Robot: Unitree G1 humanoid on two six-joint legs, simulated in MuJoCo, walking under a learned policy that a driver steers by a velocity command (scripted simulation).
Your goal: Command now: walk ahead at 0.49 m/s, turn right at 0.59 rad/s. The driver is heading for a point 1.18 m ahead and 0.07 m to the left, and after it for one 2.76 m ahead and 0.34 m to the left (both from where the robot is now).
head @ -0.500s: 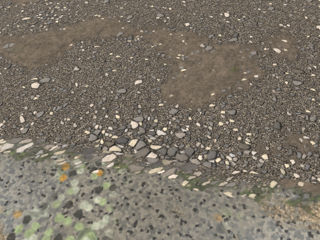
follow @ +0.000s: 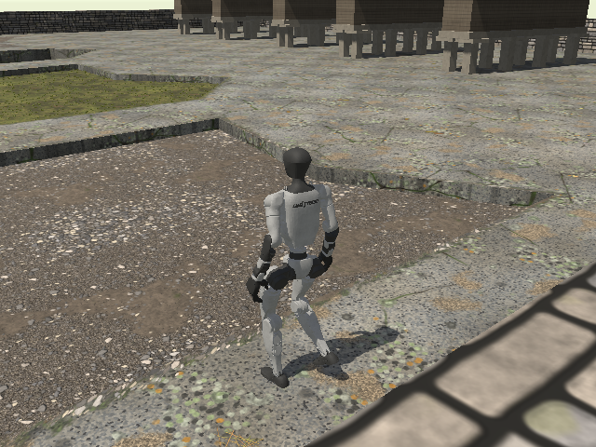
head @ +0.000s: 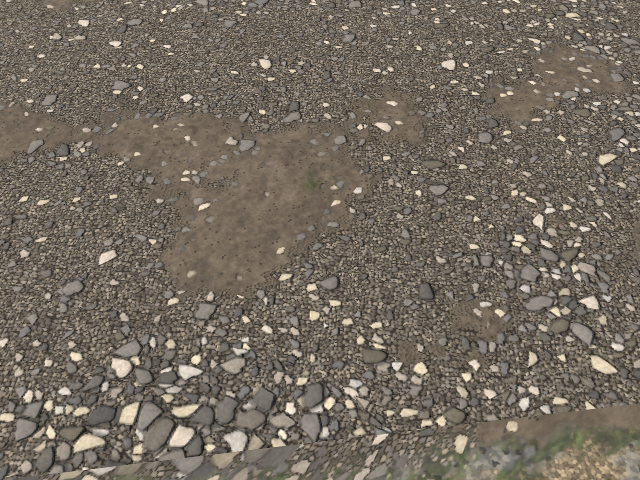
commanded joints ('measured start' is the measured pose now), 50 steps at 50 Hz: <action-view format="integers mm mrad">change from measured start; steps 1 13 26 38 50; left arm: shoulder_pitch -55 -312 23 139 -95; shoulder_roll -35 32 -16 47 13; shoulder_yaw -17 -19 7 -24 -35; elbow -81 -163 16 66 -189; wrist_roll -2 -23 -44 26 37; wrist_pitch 7 51 -10 -24 7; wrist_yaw -5 -14 64 61 37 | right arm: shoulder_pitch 16 220 93 -13 122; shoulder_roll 17 -115 10 -67 15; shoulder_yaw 7 -27 -29 -54 -15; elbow -22 90 -11 -116 -46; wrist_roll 4 -30 -39 -32 -44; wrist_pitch -23 -25 5 -4 -39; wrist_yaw -23 47 50 102 72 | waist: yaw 12 -16 21 6 52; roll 69 83 -39 -12 -7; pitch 12 82 32 85 80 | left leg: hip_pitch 122 313 -314 -351 -240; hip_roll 298 301 165 121 182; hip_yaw -213 43 -199 -175 -640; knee -303 -258 771 618 172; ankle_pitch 186 494 -184 72 -110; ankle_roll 201 180 74 35 339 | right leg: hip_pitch -162 -185 293 348 -421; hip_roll -140 -92 -223 -259 -33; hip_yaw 40 -49 204 -56 89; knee -46 -602 -1091 -929 112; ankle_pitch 27 294 242 571 78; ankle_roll -5 12 -161 -118 68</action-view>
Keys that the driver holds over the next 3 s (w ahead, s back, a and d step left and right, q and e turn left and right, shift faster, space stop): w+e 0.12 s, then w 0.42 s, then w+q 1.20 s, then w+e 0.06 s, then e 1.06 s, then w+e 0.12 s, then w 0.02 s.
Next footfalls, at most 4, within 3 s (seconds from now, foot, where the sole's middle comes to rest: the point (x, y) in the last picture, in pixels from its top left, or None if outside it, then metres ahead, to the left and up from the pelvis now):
0.36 right None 0.33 -0.18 -0.78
0.86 left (331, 475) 0.52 0.01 -0.78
1.26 right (401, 372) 0.86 -0.18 -0.97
1.70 left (270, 331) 0.99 0.17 -0.97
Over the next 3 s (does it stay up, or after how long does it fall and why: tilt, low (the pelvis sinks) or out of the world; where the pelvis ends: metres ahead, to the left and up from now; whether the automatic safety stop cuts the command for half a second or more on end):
stays up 1.16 0.24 -0.19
